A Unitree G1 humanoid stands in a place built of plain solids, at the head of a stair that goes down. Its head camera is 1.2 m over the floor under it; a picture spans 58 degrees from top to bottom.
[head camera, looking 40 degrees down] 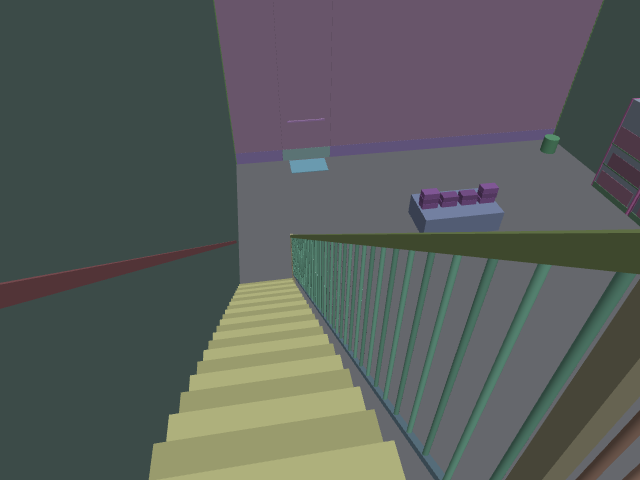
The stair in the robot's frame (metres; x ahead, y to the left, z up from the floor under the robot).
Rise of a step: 0.18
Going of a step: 0.22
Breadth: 0.91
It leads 9 degrees to the left of straight ahead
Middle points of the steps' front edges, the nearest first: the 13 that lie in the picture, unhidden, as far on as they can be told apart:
0.66 0.18 -0.36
0.88 0.22 -0.53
1.09 0.25 -0.71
1.31 0.29 -0.89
1.53 0.32 -1.07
1.75 0.36 -1.25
1.96 0.39 -1.42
2.18 0.43 -1.60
2.40 0.46 -1.78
2.61 0.50 -1.96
2.83 0.54 -2.14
3.05 0.57 -2.31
3.27 0.61 -2.49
